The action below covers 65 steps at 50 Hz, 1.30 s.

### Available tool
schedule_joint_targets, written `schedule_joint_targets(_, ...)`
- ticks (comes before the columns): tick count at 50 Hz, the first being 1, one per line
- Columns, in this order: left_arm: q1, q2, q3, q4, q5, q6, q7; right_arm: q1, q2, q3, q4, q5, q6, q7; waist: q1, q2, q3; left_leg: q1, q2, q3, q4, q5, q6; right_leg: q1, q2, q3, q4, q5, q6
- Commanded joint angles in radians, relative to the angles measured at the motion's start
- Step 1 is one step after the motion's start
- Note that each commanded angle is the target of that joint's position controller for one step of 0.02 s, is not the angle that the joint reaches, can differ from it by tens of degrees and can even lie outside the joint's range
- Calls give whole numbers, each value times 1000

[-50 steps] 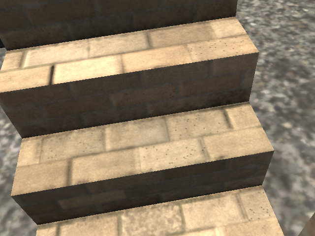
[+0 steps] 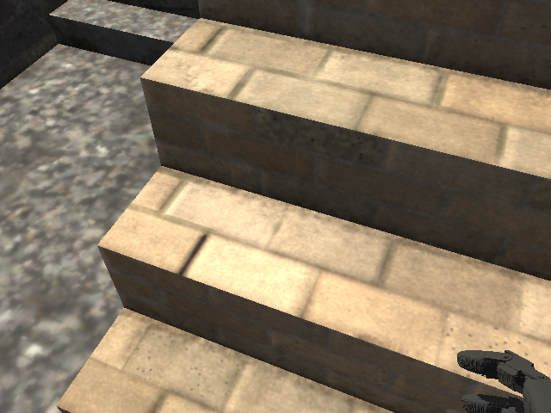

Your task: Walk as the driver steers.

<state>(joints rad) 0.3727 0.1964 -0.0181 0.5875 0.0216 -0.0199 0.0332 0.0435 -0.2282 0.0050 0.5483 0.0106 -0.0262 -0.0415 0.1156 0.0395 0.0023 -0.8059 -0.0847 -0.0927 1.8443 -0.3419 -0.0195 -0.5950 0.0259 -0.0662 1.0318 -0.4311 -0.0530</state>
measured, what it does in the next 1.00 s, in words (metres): climbs, turning right: left foot, then right foot 0.20 m higher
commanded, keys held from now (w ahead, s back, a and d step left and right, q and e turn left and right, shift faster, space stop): w+shift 0.40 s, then w+e+shift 0.56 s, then w+shift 0.04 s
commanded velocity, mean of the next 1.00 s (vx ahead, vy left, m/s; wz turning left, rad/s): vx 0.62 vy -0.27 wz -0.23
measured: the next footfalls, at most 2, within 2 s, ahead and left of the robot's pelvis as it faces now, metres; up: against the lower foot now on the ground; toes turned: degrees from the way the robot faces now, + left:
left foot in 0.38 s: +0.16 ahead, +0.21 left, +0.00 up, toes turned +13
right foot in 0.66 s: +0.12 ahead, -0.10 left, +0.20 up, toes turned +0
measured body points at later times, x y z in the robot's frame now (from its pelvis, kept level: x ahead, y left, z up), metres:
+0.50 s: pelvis +0.15 +0.04 +0.05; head +0.18 +0.06 +0.50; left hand +0.28 +0.30 -0.05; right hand +0.27 -0.19 -0.07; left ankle +0.12 +0.20 -0.67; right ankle +0.08 -0.10 -0.28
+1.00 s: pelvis +0.13 -0.01 +0.09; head +0.19 -0.02 +0.54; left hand +0.53 -0.01 +0.17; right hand +0.08 -0.26 -0.04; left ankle +0.05 +0.10 -0.66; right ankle +0.05 -0.06 -0.48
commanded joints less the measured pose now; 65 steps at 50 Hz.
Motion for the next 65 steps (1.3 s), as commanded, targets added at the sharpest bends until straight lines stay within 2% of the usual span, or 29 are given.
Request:
schedule_joint_targets(1, -151, 114, 18, -106, -13, -16, 20, 153, -11, 45, -109, -23, -46, 2, -172, -2, -40, -291, 93, -65, 249, 169, -1, 155, -365, 854, -784, -460, -185)
schedule_joint_targets(5, 60, 98, 23, 30, 11, -20, 59, -79, 14, 66, -142, 13, -86, 24, -53, 102, -22, -456, 132, -60, 20, 37, -8, 401, -301, 498, -669, -83, -212)
schedule_joint_targets(11, 159, 93, 20, 155, -5, -27, 17, -189, 122, 93, -132, 14, -66, 59, -11, -103, -8, -541, 196, 137, 86, -10, -47, 533, -281, 342, -766, 128, -241)
schedule_joint_targets(15, 3, 101, 11, 38, -3, 63, -45, -95, 9, 13, -42, 19, -32, -15, -60, -161, -37, 254, 90, 324, -783, 2, -21, 370, -144, 15, -745, 593, -233)
schedule_joint_targets(18, -128, 147, 7, -8, 3, 64, -42, 197, -27, -38, 78, 11, -5, -15, -193, -312, -135, 617, 53, 275, -1492, 573, 34, 520, -95, 9, -269, 1048, -114)
schedule_joint_targets(20, -199, -3, -43, -106, 48, 12, -81, 406, -107, -44, 263, 10, -7, 3, -188, -20, -62, 963, 301, 54, -1516, 1450, 20, -43, 11, -31, 503, -144, -22)
schedule_joint_targets(21, 83, -15, -30, -34, 52, -30, -92, 510, -180, -60, 216, -92, -20, -18, -150, 160, -406, 1309, 670, -313, -1097, 2317, 243, -384, 125, 303, 1243, -326, 62)
schedule_joint_targets(23, -136, 1, -34, -111, -36, -44, -109, 505, -134, -66, 225, -108, 9, -39, -168, 86, -372, 1289, 649, -307, -1272, 1509, 330, -808, 116, 327, 1849, -327, 113)
schedule_joint_targets(25, -362, -90, -79, -254, -44, 5, -122, 429, -44, -51, 290, -46, 5, -60, -128, 171, -64, 1172, 615, -155, -1457, 780, 201, -1004, 7, 275, 1812, -441, 129)
schedule_joint_targets(27, -389, -62, -73, -335, -43, 13, -178, 286, 24, -13, 255, -68, 1, -86, -2, 135, -37, 813, 566, 47, -1537, 632, 106, -695, -65, 273, 1536, -452, 93)
schedule_joint_targets(33, -149, 105, 13, -220, 1, 117, -134, 3, -408, -190, 44, 25, 55, -124, 178, 146, -280, 726, 531, 294, -1409, 1617, 89, 248, -74, 101, 53, -81, 21)
schedule_joint_targets(35, -199, 162, 55, -220, 30, 99, -121, 134, -372, -196, 48, 42, 93, -116, 128, -53, -267, 757, 344, 296, -879, 1295, 66, 362, -15, 170, -359, -43, -155)
schedule_joint_targets(36, -339, 253, 62, -122, 2, 32, -113, 0, -85, -104, -112, -25, 63, -16, -49, -552, -239, 204, 189, 326, -662, 2, 33, 529, 111, 359, -408, 604, -146)
schedule_joint_targets(37, -556, 143, 30, -158, 23, -20, -106, 135, -51, -106, -138, -20, 28, 52, -240, -499, -301, 176, 125, 271, -335, -235, 19, 328, 30, 466, -265, 773, -181)
schedule_joint_targets(39, -450, -50, -24, -105, -43, -57, -76, 198, -42, -46, -83, -71, -12, 118, -212, -274, -145, 256, 108, 272, -230, -357, 23, 16, 59, 266, -131, 909, -48)
schedule_joint_targets(40, -366, -25, -10, -57, -82, -55, -74, 148, -32, -9, -105, -145, -40, 107, -174, -170, -54, 290, 104, 227, -443, -448, 48, -33, 135, 163, -300, 916, 55)
schedule_joint_targets(43, -1049, 207, 67, -288, 1, -36, -29, 916, -216, -102, 124, -119, -77, 52, -721, 211, -125, 1171, 213, 89, -1388, 446, 238, -351, 247, 49, 69, 886, 306)
schedule_joint_targets(44, -1024, 77, 43, -333, 31, -55, -31, 979, -80, -83, 220, -102, -95, 45, -643, 378, 22, 1083, 260, -2, -1589, 414, 256, -424, 212, 77, 611, 338, 224)
schedule_joint_targets(46, -899, -137, -31, -377, -28, -112, -107, 619, 174, 6, 328, -168, -141, 95, -273, 131, 138, 1126, 276, 125, -1745, 931, 187, -523, 168, 27, 714, -303, 53)
schedule_joint_targets(47, -984, -213, -70, -420, 0, -137, -147, 625, 191, 17, 407, -187, -143, 122, -249, 89, 28, 1257, 276, 144, -1559, 1322, 138, -585, 165, -14, 698, -373, 17)
schedule_joint_targets(49, -572, -112, -59, -370, -46, -136, -155, 266, -80, -59, 286, -141, -109, 89, -23, 385, -229, 1457, 350, 147, -1239, 2095, 122, -507, 25, 76, 327, -440, 29)
schedule_joint_targets(51, -484, -45, -35, -243, -37, -88, -136, 8, -220, -119, 118, -14, -46, 16, -33, 208, -284, 999, 400, 81, -1318, 2192, 179, 94, -38, 101, -296, -34, 20)
schedule_joint_targets(53, -90, 242, 118, -80, -47, -52, -113, -139, -328, -146, 30, 62, -11, -3, 186, -274, -359, 703, 224, 152, -690, 1403, 1, 672, -78, 169, -940, 756, -9)
schedule_joint_targets(54, -90, 130, 78, 49, -13, -33, -104, -77, -191, -132, 36, 96, -41, -2, 47, -561, -60, 76, 37, 209, -270, -408, -43, 931, -202, 234, -1105, 1367, -80)
schedule_joint_targets(55, -183, 140, 33, 75, 26, -8, -66, 30, 15, -64, 121, 44, -45, -6, -105, -635, 12, -612, -58, 128, 411, -764, -11, 1175, -287, 207, -484, 2199, -43)
schedule_joint_targets(56, -105, 209, 80, 84, 3, 34, -17, 234, -17, -48, 172, 17, -54, 46, -63, -492, -328, -648, -97, -60, 557, -582, -3, 1267, -492, 264, -352, 2321, -204)
schedule_joint_targets(58, -188, 169, 85, 101, -23, 98, -18, 195, -6, -25, 172, 17, -33, 60, -98, -82, -223, -621, -20, 42, 547, -523, -30, 986, -378, 246, -494, 1432, -133)
schedule_joint_targets(62, -513, 82, 41, -33, -26, 107, 28, 123, 100, 18, 24, 41, 59, 28, -259, -143, -34, -256, -1, 177, 96, -279, -96, 291, -137, 30, -666, 956, 48)
schedule_joint_targets(65, -553, 197, 62, -59, 2, 119, 82, 239, 3, -9, -31, -28, 76, -16, -318, -301, -171, 184, -22, 330, -122, -236, -2, 379, -176, -97, -747, 1873, -20)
